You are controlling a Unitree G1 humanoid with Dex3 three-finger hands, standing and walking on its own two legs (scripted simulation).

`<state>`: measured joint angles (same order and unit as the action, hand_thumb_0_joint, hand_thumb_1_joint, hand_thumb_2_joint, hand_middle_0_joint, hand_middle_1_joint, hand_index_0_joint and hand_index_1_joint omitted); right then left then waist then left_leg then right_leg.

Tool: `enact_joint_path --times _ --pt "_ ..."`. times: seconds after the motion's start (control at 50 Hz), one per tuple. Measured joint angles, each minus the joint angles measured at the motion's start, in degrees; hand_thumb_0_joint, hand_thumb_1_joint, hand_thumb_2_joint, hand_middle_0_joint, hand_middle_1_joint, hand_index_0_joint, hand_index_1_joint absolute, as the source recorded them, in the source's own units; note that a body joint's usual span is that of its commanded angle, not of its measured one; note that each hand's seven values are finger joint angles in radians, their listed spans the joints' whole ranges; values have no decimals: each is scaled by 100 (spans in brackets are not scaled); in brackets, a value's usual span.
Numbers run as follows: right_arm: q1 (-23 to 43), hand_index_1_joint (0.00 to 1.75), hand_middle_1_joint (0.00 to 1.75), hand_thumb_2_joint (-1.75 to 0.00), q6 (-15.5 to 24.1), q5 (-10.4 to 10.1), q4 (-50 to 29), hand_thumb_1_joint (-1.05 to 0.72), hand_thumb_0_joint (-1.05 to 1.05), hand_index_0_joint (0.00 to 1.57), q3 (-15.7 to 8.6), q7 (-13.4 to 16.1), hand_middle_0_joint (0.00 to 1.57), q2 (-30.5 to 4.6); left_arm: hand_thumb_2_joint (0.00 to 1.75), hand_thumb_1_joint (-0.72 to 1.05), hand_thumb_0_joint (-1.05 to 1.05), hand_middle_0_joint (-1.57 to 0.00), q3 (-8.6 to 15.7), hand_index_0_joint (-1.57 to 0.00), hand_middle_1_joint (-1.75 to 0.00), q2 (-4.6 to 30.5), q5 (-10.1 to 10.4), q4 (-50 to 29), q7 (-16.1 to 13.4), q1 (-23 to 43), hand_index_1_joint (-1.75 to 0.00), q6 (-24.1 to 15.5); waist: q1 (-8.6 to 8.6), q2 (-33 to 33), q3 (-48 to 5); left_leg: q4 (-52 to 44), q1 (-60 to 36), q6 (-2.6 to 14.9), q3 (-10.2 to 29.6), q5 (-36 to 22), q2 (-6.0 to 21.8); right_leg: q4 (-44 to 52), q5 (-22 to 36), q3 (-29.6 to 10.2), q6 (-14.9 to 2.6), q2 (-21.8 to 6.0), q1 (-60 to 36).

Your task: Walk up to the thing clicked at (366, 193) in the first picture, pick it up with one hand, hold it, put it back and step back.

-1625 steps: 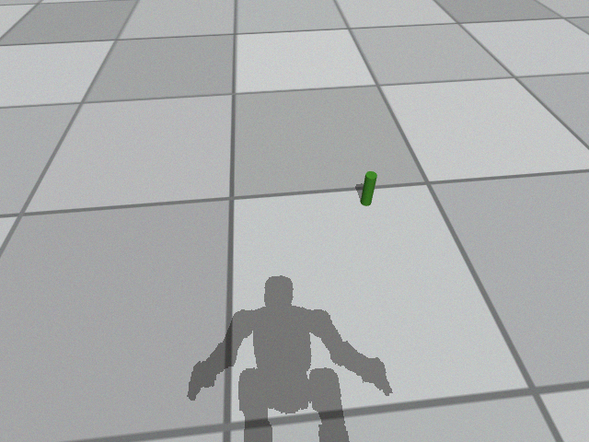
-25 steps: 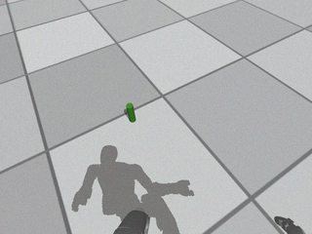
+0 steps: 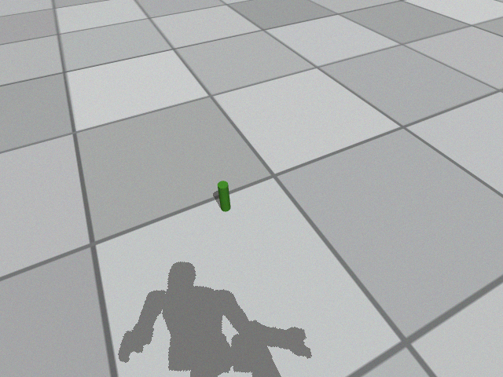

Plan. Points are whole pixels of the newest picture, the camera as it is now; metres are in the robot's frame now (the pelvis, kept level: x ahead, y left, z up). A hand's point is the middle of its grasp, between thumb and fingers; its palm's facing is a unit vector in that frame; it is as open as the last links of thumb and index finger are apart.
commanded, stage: step back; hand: left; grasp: from the side
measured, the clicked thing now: (224, 196) +1.06 +0.19 -0.68
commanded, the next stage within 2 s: stand in 0.58 s
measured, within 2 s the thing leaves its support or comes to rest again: neither
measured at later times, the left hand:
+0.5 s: hand out of the picture +0.11 +0.29 -0.15, palm faces +0.02 -0.93 -0.36, open 7.4 cm
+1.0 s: hand out of the picture +0.12 +0.28 -0.14, palm faces -0.03 -0.94 -0.33, open 7.4 cm
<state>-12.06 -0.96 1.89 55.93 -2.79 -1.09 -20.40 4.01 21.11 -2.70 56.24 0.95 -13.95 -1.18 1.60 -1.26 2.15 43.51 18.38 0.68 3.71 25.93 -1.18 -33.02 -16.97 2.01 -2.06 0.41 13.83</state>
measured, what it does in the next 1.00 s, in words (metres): steps on the spot: left foot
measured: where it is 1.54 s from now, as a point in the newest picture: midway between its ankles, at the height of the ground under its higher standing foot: outside the picture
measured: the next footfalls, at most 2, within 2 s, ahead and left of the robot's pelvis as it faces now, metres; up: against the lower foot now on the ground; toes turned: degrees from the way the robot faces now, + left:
left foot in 0.18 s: +0.10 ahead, +0.15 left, +0.00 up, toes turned +2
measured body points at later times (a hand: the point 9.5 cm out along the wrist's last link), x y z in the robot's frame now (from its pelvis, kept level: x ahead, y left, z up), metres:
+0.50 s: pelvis +0.04 +0.03 +0.01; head +0.06 +0.03 +0.45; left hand +0.11 +0.34 -0.12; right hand +0.16 -0.26 -0.12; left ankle +0.06 +0.15 -0.73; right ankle +0.02 -0.11 -0.73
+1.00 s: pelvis +0.03 +0.03 +0.02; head +0.04 +0.04 +0.47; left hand +0.12 +0.33 -0.12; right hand +0.12 -0.27 -0.11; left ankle +0.06 +0.15 -0.73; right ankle +0.02 -0.11 -0.73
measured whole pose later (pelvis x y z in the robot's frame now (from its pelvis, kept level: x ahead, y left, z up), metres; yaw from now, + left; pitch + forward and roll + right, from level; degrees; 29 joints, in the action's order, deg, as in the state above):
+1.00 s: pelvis +0.03 +0.03 +0.02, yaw +0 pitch -3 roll +0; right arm -3.5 0.6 0.5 65.4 -0.8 -0.8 -19.7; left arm 0.1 20.1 -0.8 64.5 0.5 -4.3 -0.7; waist -0.2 0.3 4.0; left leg 19.6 8.2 0.3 -1.6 8.5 0.4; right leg -18.3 -11.7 -0.5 1.8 -1.6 3.9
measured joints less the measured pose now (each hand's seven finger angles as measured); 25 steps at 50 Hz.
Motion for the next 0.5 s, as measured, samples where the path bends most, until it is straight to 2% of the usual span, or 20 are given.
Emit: enact_joint_path --times 0.06,0.14,0.16,0.2,0.22,0.28,0.32,0.34,0.38,0.5 --pt "-6 30 30 -90 59 -25 39 -90 1 20 -41 6 20 -135 89 90 1 -21 -25 -21 -30 -92 2 24 -31 3 -30 -89 69 -66 67 287 207 -7 78 -52 -17 196 90 53 51 -56 -117" --pt "-1 30 29 -90 114 -16 123 -91 1 20 -80 -11 20 -226 89 90 1 -21 -65 -21 -30 -77 23 57 -16 42 -30 -98 78 -57 138 -396 95 -45 -96 -219 166 203 33 145 160 -167 -193" --pt "13 30 29 -90 126 -12 146 -91 1 20 -91 -12 20 -231 89 90 1 -21 -79 -21 -30 -57 40 63 -15 66 -30 -80 63 -39 159 -695 -1 -45 -172 -417 193 129 -25 169 189 -205 -181" --pt "91 30 29 -90 153 4 201 -91 1 20 -110 12 20 -202 89 90 1 -21 -113 -21 -30 -4 75 66 -23 125 -30 -27 49 63 241 -1087 -158 -63 -268 -1259 135 -116 -181 144 261 -316 -128" --pt "142 30 29 -90 164 16 224 -91 1 20 -107 27 20 -163 89 90 1 -21 -128 -21 -30 18 101 77 -30 150 -30 8 54 137 267 -1085 -176 -64 -324 -1343 91 -205 -236 91 291 -370 -101" --pt "254 30 29 -90 172 6 253 -91 1 20 -30 17 20 -54 89 90 1 -21 -168 -21 -30 53 175 174 -30 245 -30 99 18 188 217 -970 -137 -18 -366 -1149 111 -286 -589 -78 177 -258 -71" --pt "345 30 29 -90 155 3 273 -91 1 20 31 7 20 31 89 90 1 -21 -185 -21 -30 77 179 238 -36 313 -30 95 -6 203 200 -976 -164 -19 -373 -1099 150 -119 -408 -121 151 -195 -149" --pt "396 30 29 -90 151 -9 290 -91 1 20 55 5 20 71 89 90 1 -21 -191 -21 -30 83 180 272 -41 346 -30 73 -11 206 197 -992 -187 -29 -380 -1087 168 21 -174 -125 181 -180 -210" --pt "502 30 30 -90 140 -39 339 -91 1 20 94 6 20 135 89 90 1 -21 -200 -21 -30 66 175 345 -54 413 -30 25 -24 164 185 -1049 -245 -51 -369 -1080 220 230 -89 -117 289 -133 -333" --pt "813 30 30 -90 172 -92 442 -90 1 20 131 34 20 225 89 90 1 -21 -233 -21 -30 19 182 443 -92 612 -30 -48 -47 98 179 -1260 -435 -57 -406 -1108 244 522 -37 -150 321 -113 -544"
